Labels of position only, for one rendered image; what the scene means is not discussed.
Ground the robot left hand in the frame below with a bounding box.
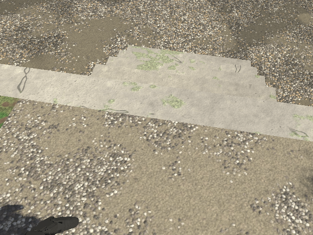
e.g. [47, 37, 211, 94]
[24, 216, 79, 235]

